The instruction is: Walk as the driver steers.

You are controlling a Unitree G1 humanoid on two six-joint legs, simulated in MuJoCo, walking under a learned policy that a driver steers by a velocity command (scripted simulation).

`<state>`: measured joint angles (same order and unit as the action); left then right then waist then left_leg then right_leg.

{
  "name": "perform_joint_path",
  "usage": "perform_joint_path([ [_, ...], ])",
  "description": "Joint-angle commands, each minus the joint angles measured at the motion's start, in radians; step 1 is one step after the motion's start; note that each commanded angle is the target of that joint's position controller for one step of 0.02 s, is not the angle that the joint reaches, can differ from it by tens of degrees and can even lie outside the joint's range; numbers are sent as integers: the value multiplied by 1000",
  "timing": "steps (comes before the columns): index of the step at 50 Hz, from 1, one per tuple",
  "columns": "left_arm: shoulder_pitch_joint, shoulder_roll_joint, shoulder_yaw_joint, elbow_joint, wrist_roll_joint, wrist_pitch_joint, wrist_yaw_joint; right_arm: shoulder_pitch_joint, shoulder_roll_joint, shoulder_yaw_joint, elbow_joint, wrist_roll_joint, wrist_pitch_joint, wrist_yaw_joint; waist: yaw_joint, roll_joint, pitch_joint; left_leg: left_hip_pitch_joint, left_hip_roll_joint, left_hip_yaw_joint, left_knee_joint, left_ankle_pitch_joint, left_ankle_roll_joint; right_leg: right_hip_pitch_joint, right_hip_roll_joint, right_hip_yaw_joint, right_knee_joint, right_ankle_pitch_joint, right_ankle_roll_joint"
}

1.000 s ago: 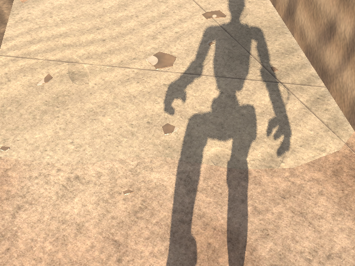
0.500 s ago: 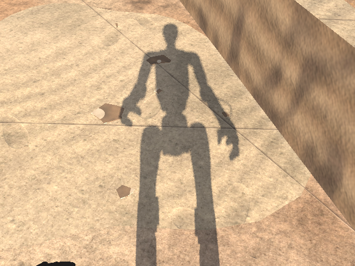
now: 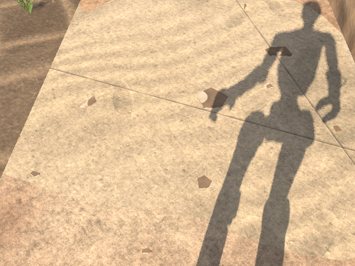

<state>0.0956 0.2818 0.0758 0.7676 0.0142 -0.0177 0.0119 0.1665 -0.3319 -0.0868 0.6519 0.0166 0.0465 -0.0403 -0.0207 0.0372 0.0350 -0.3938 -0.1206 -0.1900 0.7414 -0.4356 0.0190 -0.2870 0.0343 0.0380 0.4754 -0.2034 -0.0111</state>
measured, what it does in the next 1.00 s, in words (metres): walks ahead: left foot, then right foot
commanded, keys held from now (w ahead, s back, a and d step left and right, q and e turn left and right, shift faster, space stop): q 0.02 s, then no key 0.20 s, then w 0.12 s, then w+e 0.54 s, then w+q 0.10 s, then no key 0.02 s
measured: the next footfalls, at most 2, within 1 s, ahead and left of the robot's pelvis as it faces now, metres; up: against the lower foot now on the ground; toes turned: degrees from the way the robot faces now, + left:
left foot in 0.34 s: +0.04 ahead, +0.13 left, +0.00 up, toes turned +5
right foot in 0.80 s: +0.35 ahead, -0.15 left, +0.00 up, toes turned -9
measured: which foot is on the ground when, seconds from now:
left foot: up 0.00-0.32, down 0.34-0.82, up 0.84-1.00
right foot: down 0.00-0.34, up 0.36-0.78, down 0.80-1.00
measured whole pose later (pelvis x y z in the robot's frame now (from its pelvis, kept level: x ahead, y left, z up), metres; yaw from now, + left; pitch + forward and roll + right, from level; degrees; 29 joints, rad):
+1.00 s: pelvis +0.29 -0.07 +0.00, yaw -10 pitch +1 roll -1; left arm 0.24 0.28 0.05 0.73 0.00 -0.07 -0.03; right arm 0.24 -0.30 -0.04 0.72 0.02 -0.10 0.00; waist 0.01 0.04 0.05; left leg -0.53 0.11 -0.03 1.16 -0.29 0.01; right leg -0.28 0.09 -0.02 0.43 -0.17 -0.10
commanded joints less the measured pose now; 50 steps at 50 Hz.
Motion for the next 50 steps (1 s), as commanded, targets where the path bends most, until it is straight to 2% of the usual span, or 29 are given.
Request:
perform_joint_path([
  [1,-75,98,18,-96,7,-14,7,106,-170,-52,-36,-4,-10,8,-39,-161,-80,-194,69,24,396,-109,-58,154,-353,324,-162,319,-224],
  [3,-60,92,11,-91,-15,-11,13,82,-117,-38,-32,-7,3,8,-14,-135,-67,-237,79,27,441,-32,-92,188,-291,238,-145,294,-202],
  [5,-9,109,11,-72,-12,0,20,27,-67,-16,-57,2,1,14,17,-156,-67,-226,78,73,352,-1,-106,208,-256,177,-156,325,-214],
  [9,15,149,17,-62,-12,12,20,-40,-33,12,-83,-6,-7,20,52,-195,-109,-90,114,136,105,-11,-110,232,-263,122,-142,383,-227],
  [11,25,171,20,-53,-16,15,13,-47,-41,17,-83,-7,-8,24,61,-213,-114,-3,119,169,1,12,-101,207,-276,117,-136,434,-232],
  [14,59,184,17,-27,-38,14,-1,2,-40,20,-51,-4,-9,35,44,-196,-104,155,98,223,-228,129,-50,124,-265,126,-176,22,-211],
  [16,72,147,-1,-7,-40,3,-13,55,-50,18,-22,-6,-17,36,9,-166,-79,355,97,212,-357,171,12,-28,-225,106,-158,-194,-149],
  [17,49,94,-20,-13,-21,-9,-23,131,-79,12,-8,-5,-23,30,-24,-94,-110,493,200,78,-369,146,52,-140,-178,55,-35,-252,-96],
  [18,30,25,-37,-49,-17,-27,-27,183,-180,-14,5,-21,-26,29,-24,153,-119,526,368,-176,-447,-108,161,-324,-31,-125,197,-291,-15],
  [19,-67,108,-19,-77,-33,-36,-21,225,-188,-22,6,-29,-47,35,-106,175,-38,453,479,-374,-583,-236,262,-432,-45,-67,391,-394,-2],
  [20,-48,153,3,-76,-53,-38,-23,195,-138,-6,11,-37,-71,31,-71,148,31,424,481,-362,-597,-262,266,-501,-87,-8,523,-353,-11],
  [21,4,148,7,-49,-59,-38,-27,162,-101,4,10,-29,-92,26,-39,145,47,427,440,-289,-598,-229,232,-522,-107,14,568,-289,-22],
  [22,28,145,10,-36,-53,-40,-29,143,-80,8,13,-17,-105,24,-27,136,53,442,416,-222,-609,-162,205,-547,-118,26,575,-218,-25],
  [24,21,113,7,-23,-49,-46,-37,139,-53,15,19,-24,-120,20,-25,87,56,435,384,-90,-627,52,170,-542,-116,50,579,-82,-17],
  [26,23,86,0,-22,-51,-47,-43,144,-52,10,24,-33,-130,20,-25,67,43,430,371,15,-640,185,166,-535,-112,48,545,10,7],
  [30,-27,57,-17,-57,-36,-36,-53,146,-80,-2,48,-26,-137,23,-39,57,56,376,364,163,-660,317,163,-462,-122,6,365,139,42],
  [33,-83,47,-29,-96,-35,-34,-67,170,-111,-15,75,-13,-136,25,-57,45,87,369,383,232,-666,342,150,-414,-127,-32,241,175,20],
  [36,-108,63,-29,-128,-38,-36,-81,182,-132,-25,96,1,-126,28,-53,35,102,423,407,275,-635,397,133,-377,-115,-64,166,130,-28],
  [38,-76,94,-14,-141,-39,-34,-84,176,-156,-33,100,3,-113,26,-17,54,53,466,410,313,-516,718,110,-281,-62,-115,143,53,-69],
  [39,12,123,4,-127,-40,-32,-81,165,-167,-35,99,2,-104,23,39,63,-15,463,394,345,-375,926,89,-151,-16,-148,132,42,-93],
  [40,169,173,35,-86,-43,-28,-72,168,-158,-29,94,0,-96,18,118,47,-111,397,354,384,-160,1038,56,71,40,-169,110,54,-125],
  [41,337,244,69,-50,-50,-20,-55,186,-128,-13,77,-16,-100,11,190,-23,-207,169,316,380,123,834,11,375,-21,-26,114,40,-171],
  [42,344,349,82,-57,-53,-20,-44,273,23,35,17,-44,-123,21,80,-332,-316,-238,118,323,508,-59,-64,652,-304,580,-29,-259,-352],
  [43,342,270,55,-91,-48,-37,-47,186,-48,30,17,-9,-160,31,138,-215,-419,-314,97,85,635,-137,-44,674,-363,823,-196,-395,-373],
  [44,307,219,41,-82,-37,-49,-49,92,-108,13,-13,29,-179,40,147,-167,-267,-406,143,83,646,-45,-20,582,-345,691,-222,-335,-322],
  [45,255,194,33,-85,-35,-54,-47,83,-99,21,-8,27,-190,38,112,-92,-186,-384,200,99,583,43,2,445,-319,552,-213,-236,-287],
  [46,186,158,21,-97,-26,-55,-44,82,-96,18,4,7,-191,32,73,-52,-130,-333,242,108,508,109,5,308,-287,444,-215,-127,-264],
  [48,120,110,2,-114,-2,-63,-42,135,-91,13,29,5,-164,37,20,-106,-99,-223,284,104,456,176,5,156,-245,318,-267,15,-258],
  [50,119,116,0,-96,-8,-79,-41,149,-67,15,40,-4,-135,35,4,-97,-60,-201,287,126,407,197,-18,74,-233,223,-302,189,-266],
])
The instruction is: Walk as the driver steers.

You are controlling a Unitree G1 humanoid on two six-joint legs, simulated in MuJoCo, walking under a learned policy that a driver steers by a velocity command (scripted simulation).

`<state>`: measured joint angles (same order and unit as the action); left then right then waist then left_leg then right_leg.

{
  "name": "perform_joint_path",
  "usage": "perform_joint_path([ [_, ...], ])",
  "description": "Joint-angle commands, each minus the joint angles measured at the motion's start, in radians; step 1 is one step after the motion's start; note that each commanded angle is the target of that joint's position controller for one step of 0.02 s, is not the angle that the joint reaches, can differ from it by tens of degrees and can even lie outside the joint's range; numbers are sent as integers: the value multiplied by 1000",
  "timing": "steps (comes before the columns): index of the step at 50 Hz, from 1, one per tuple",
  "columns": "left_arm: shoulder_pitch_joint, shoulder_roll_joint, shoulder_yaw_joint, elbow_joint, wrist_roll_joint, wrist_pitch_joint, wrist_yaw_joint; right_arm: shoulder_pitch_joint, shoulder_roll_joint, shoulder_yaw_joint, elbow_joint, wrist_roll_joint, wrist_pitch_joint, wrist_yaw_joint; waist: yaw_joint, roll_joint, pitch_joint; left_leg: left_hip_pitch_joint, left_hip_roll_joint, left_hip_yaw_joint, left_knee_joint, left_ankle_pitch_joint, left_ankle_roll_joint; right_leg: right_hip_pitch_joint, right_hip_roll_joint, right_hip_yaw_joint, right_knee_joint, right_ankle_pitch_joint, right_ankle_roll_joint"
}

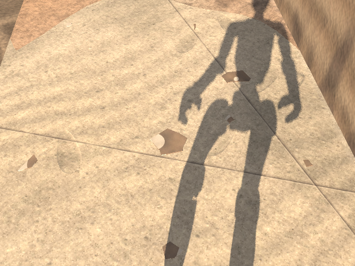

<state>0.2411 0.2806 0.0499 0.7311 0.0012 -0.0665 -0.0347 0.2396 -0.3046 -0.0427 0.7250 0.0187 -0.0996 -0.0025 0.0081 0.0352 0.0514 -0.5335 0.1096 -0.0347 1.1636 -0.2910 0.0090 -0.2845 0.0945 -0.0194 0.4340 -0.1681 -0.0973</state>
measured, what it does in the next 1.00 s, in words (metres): walks ahead: left foot, then right foot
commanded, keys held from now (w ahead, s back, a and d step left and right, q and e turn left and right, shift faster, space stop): no key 1.00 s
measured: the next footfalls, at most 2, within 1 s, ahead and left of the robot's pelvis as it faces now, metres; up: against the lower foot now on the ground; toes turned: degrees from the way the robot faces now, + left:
left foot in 0.28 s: +0.34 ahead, +0.13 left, +0.00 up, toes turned +1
right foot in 0.56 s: +0.26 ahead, -0.12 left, +0.00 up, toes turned +0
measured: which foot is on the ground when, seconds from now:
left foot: up 0.00-0.26, down 0.28-1.00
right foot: down 0.00-0.30, up 0.32-0.54, down 0.56-1.00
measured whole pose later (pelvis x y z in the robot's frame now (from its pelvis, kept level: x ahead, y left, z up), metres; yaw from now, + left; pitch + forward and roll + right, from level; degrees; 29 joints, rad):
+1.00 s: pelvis +0.27 -0.01 +0.00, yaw +0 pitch -1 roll +0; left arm 0.23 0.22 0.02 0.95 0.00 -0.01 0.03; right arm 0.13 -0.24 -0.04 0.95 0.00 0.01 -0.03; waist 0.00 0.00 0.03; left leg -0.27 0.02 0.01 0.52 -0.24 -0.02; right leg -0.14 0.00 0.00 0.52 -0.36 0.00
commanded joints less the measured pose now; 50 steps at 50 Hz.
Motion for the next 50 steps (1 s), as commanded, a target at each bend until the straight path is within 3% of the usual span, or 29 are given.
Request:
perform_joint_path([
  [1,-23,127,27,-48,5,-36,7,56,-89,-28,-40,-17,20,-7,-30,-83,-51,-69,50,-18,-54,75,-27,44,-285,228,-263,301,-179],
  [3,-21,135,27,-32,7,-34,15,13,-72,-23,-55,-31,22,-12,-29,-69,-31,-77,34,4,-175,165,-53,34,-248,129,-243,540,-159],
  [5,-26,131,24,-26,4,-23,26,-35,-39,-11,-58,-33,11,-3,-9,-74,-37,-14,3,36,-367,317,-51,26,-191,44,-226,590,-113],
  [7,27,143,24,-2,0,-12,35,-110,-18,-3,-72,-27,2,10,36,-68,-53,23,-33,53,-499,448,-47,73,-199,45,-218,558,-91],
  [9,49,149,24,19,-2,0,40,-136,-29,-6,-79,-20,-2,22,48,-83,-60,27,-49,37,-577,471,-35,148,-229,71,-194,529,-88],
  [11,47,146,24,31,-3,15,42,-142,-52,-14,-84,-26,-6,31,41,-96,-67,14,-61,21,-626,402,-9,228,-260,103,-130,535,-85],
  [13,32,145,25,39,-4,28,44,-98,-80,-26,-74,-37,-10,36,8,-104,-87,61,-81,22,-672,334,24,277,-272,135,-36,569,-70],
  [14,15,138,23,39,-7,32,45,-28,-93,-33,-51,-44,-14,32,-36,-93,-118,164,-99,39,-742,407,46,273,-239,122,58,611,-46],
  [15,40,121,16,33,6,30,46,27,-143,-44,-44,-55,-18,24,-48,-34,-197,339,-29,-21,-724,778,82,220,-173,94,199,526,0],
  [16,163,66,-3,34,25,19,40,60,-189,-48,-50,-70,-11,14,2,128,-346,669,173,-221,-632,1104,222,-8,-98,89,440,122,60],
  [17,213,48,-15,67,10,23,35,83,-90,-24,-42,-61,7,11,-21,208,-454,769,297,-394,-659,1105,348,-136,-31,112,636,-492,116],
  [18,144,125,3,65,-12,39,31,83,-50,-11,-35,-35,22,15,-48,111,-417,691,260,-396,-714,824,324,-170,-64,155,690,-543,124],
  [19,74,129,9,48,-22,60,37,9,-49,-9,-40,-24,34,15,-35,49,-301,583,222,-348,-767,580,276,-218,-96,136,701,-498,136],
  [20,41,115,10,42,-18,82,45,-63,-41,-3,-47,-24,43,15,-16,28,-211,454,197,-312,-820,385,246,-220,-125,120,649,-458,146],
  [22,51,84,6,49,-9,115,60,-169,-60,-9,-53,-40,60,12,29,96,-117,221,114,-219,-909,112,188,-86,-145,81,449,-386,163],
  [24,105,61,2,85,2,115,66,-175,-64,-14,-44,-49,69,8,35,127,-133,162,77,-150,-914,81,181,34,-128,45,319,-271,159],
  [27,128,54,5,117,21,104,60,-164,-40,-7,-16,-30,73,0,48,84,-158,118,41,-90,-882,-115,129,173,-110,5,124,-22,119],
  [28,98,64,4,102,35,102,61,-141,-14,3,2,-32,72,0,38,57,-127,96,15,-78,-871,-208,79,167,-141,45,72,-2,97],
  [29,58,100,7,75,37,99,68,-125,-9,7,13,-41,73,1,12,5,-79,102,-20,-54,-823,-244,35,105,-207,124,-10,-79,68],
  [30,17,134,15,89,22,94,70,-107,-2,4,11,-40,75,0,-42,-136,-34,229,-80,15,-791,-135,1,-89,-200,138,-43,-324,37],
  [31,-21,90,5,80,19,82,69,-128,-13,2,18,-47,75,-4,-33,-147,-14,316,-82,18,-735,-38,-9,-160,-184,131,-80,-386,48],
  [32,-29,69,-1,87,22,69,69,-122,-16,-2,25,-42,73,-7,-39,-152,-17,348,-82,21,-712,25,0,-166,-184,128,-87,-350,67],
  [36,28,76,1,121,7,35,66,-103,-16,-6,68,-32,70,-14,-14,-81,-66,343,-69,10,-688,230,26,-32,-166,94,-12,-56,92],
  [43,45,68,-1,163,1,47,66,-106,-20,-14,137,-22,85,-17,-1,-42,-92,374,-67,14,-662,374,16,51,-154,73,18,157,78],
  [50,29,60,-2,204,0,54,63,-111,-33,-19,204,-19,102,-30,-4,-40,-85,398,-63,14,-668,391,8,83,-148,61,4,229,74],
])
